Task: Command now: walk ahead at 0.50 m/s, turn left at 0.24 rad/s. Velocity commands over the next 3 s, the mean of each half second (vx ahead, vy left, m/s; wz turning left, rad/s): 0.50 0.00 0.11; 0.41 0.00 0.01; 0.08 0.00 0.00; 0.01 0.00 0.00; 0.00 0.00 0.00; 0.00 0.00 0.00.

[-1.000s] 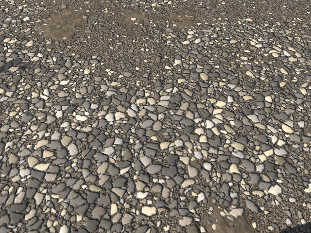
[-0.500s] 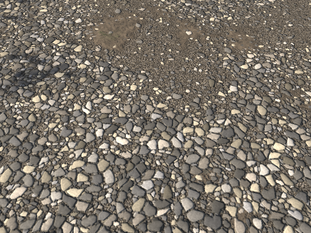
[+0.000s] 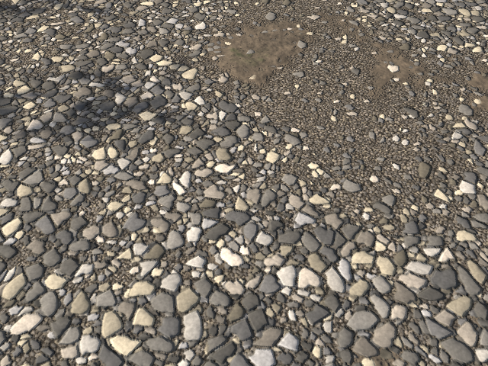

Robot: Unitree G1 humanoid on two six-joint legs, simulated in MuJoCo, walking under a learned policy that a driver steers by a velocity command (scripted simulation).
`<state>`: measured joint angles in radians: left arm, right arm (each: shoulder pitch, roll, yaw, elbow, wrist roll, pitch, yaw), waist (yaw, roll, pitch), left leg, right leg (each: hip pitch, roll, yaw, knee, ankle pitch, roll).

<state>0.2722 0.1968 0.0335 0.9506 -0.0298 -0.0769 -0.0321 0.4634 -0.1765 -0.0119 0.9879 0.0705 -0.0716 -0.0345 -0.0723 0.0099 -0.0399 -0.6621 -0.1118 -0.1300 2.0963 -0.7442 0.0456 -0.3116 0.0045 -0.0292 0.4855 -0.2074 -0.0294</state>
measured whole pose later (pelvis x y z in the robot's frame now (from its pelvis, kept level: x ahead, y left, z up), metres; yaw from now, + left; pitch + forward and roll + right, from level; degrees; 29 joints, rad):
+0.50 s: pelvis +0.28 +0.03 +0.00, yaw +2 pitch +3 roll +0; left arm 0.34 0.23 0.05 0.95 -0.02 -0.09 0.01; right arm 0.16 -0.21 -0.05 0.81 0.01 -0.07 0.03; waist 0.03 -0.02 -0.02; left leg -0.33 -0.06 0.03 0.43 -0.15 0.07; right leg -0.52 -0.07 0.03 1.20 -0.33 -0.03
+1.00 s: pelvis +0.53 -0.03 +0.00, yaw +2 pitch +3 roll +1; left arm 0.11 0.21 0.04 0.84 0.01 -0.08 -0.03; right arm 0.27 -0.25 -0.05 0.97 0.01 -0.06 -0.02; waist -0.02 0.02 0.03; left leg -0.46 0.02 -0.04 1.12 -0.47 -0.01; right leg -0.41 0.02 -0.04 0.46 -0.10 -0.05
